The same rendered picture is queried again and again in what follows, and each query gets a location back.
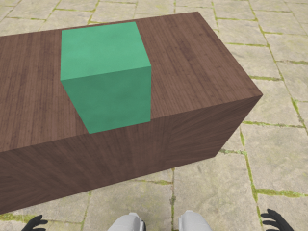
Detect right robot hand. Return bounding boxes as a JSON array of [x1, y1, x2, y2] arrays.
[[260, 208, 294, 231]]

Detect left robot hand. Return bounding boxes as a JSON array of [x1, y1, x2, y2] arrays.
[[21, 215, 48, 231]]

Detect robot thigh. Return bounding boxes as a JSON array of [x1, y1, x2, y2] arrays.
[[108, 215, 144, 231], [178, 212, 213, 231]]

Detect pedestal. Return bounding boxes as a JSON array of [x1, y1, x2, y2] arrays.
[[0, 12, 263, 215]]

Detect carton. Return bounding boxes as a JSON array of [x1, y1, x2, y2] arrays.
[[60, 21, 152, 134]]

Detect robot left thigh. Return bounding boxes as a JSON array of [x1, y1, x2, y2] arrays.
[[108, 215, 144, 231]]

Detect robot right thigh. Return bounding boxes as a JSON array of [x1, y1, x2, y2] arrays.
[[178, 212, 213, 231]]

